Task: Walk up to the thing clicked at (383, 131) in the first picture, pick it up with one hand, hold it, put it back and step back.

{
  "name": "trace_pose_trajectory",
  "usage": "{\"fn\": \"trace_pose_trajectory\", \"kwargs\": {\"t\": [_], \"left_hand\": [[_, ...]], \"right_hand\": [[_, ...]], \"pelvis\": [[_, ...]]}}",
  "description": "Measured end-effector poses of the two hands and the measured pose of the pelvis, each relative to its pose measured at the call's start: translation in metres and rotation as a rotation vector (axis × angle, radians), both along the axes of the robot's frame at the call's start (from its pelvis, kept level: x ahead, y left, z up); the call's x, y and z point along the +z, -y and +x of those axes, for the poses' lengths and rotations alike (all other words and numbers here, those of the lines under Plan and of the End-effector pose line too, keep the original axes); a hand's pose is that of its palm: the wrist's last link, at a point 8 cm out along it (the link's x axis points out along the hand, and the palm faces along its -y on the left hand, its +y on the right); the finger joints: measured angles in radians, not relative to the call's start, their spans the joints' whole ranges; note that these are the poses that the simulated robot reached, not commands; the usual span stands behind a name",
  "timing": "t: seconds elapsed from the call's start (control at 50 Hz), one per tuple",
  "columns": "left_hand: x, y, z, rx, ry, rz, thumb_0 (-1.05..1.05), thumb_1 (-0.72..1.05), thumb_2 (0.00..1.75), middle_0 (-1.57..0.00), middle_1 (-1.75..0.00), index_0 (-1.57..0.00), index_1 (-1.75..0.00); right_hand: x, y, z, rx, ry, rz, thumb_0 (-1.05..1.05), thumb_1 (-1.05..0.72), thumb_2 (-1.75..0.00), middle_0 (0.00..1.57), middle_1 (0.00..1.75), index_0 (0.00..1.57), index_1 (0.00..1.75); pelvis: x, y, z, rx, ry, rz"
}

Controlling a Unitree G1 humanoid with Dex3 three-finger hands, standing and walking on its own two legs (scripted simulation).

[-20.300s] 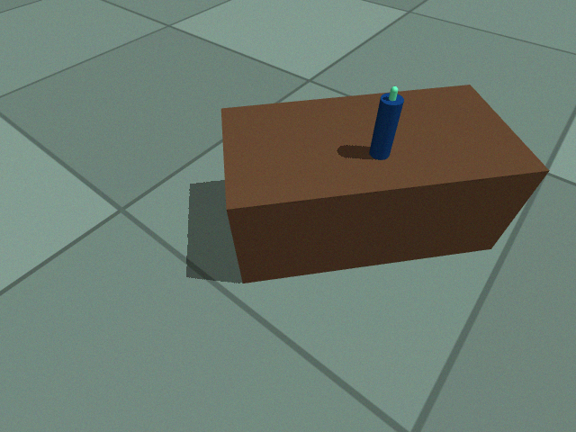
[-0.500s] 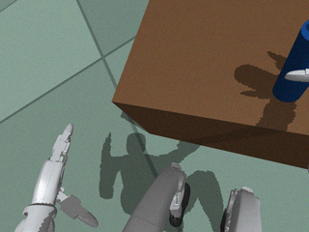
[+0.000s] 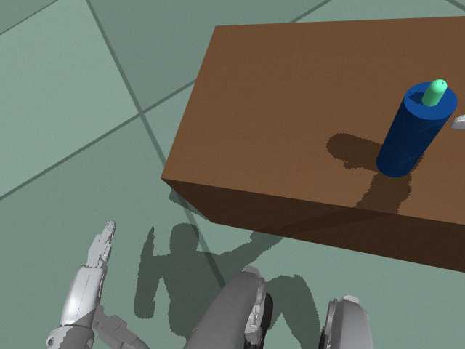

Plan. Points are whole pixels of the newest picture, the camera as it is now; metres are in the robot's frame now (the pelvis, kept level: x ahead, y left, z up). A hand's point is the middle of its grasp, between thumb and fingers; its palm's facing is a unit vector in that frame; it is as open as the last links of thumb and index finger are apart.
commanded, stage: rise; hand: right
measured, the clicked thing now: (412, 131) +0.53 -0.17 -0.06
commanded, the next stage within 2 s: home in 0.06 s
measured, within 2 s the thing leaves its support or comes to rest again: neither
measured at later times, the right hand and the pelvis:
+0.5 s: hand out of the picture +0.47 -0.34 +0.08, palm faces +0.35 +0.88 -0.33, open 16.8 cm; pelvis +0.04 -0.01 +0.07, yaw -2 degrees
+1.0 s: hand out of the picture +0.24 -0.21 +0.04, palm faces +0.18 +0.95 -0.25, open 16.8 cm; pelvis +0.05 +0.00 +0.10, yaw -3 degrees
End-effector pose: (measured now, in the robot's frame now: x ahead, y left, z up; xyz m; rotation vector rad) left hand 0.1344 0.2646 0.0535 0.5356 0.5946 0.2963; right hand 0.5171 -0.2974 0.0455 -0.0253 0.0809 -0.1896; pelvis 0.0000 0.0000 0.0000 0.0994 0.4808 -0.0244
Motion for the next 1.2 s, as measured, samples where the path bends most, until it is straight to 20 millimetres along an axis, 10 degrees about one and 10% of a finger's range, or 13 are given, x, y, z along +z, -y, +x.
{"fn": "trace_pose_trajectory", "kwargs": {"t": [0.16,0.32,0.4,0.54,0.72,1.08,1.2], "left_hand": [[0.020,0.018,0.034,-0.060,0.030,-0.095,-0.01,-0.54,0.06,-0.07,-0.06,-0.07,-0.06],[0.014,0.004,0.031,0.012,-0.106,-0.122,-0.01,-0.28,0.26,-0.10,-0.12,-0.10,-0.12],[-0.001,0.029,0.053,-0.044,-0.128,-0.204,-0.01,-0.04,0.40,-0.12,-0.15,-0.12,-0.16],[0.007,0.091,0.077,-0.146,-0.026,-0.461,-0.01,0.31,0.57,-0.15,-0.20,-0.15,-0.20],[0.003,0.048,0.070,-0.052,-0.151,-0.329,0.00,0.64,0.76,-0.18,-0.25,-0.18,-0.25],[-0.036,0.041,0.055,0.013,-0.213,-0.384,0.01,0.89,0.89,-0.20,-0.29,-0.20,-0.29],[-0.036,0.032,0.050,-0.003,-0.180,-0.350,0.01,0.89,0.90,-0.20,-0.29,-0.20,-0.29]], "right_hand": [[-0.002,0.036,-0.024,-0.116,-0.281,-0.094,-0.01,0.51,-0.04,0.06,0.05,0.07,0.05],[0.050,0.083,-0.042,-0.287,-0.301,-0.122,-0.02,0.46,-0.09,0.06,0.06,0.07,0.07],[0.066,0.087,-0.048,-0.292,-0.302,-0.136,-0.01,0.44,-0.11,0.06,0.06,0.07,0.07],[0.054,0.072,-0.099,-0.215,-0.428,-0.232,-0.01,0.41,-0.13,0.06,0.07,0.07,0.07],[0.020,0.021,-0.173,-0.123,-0.499,-0.170,-0.01,0.40,-0.14,0.07,0.07,0.07,0.08],[0.008,-0.064,-0.340,-0.072,-0.661,-0.095,-0.01,0.43,-0.12,0.06,0.07,0.07,0.07],[0.005,-0.078,-0.367,-0.082,-0.687,-0.088,-0.01,0.45,-0.11,0.06,0.07,0.07,0.07]], "pelvis": [[0.028,0.004,0.009,0.005,0.037,-0.017],[0.053,0.005,0.026,-0.010,0.081,-0.019],[0.060,0.006,0.029,-0.009,0.098,-0.019],[0.077,0.013,0.044,-0.014,0.152,-0.038],[0.090,0.012,0.052,-0.018,0.242,-0.064],[0.099,-0.004,0.043,-0.037,0.368,-0.084],[0.096,-0.013,0.030,-0.045,0.381,-0.095]]}}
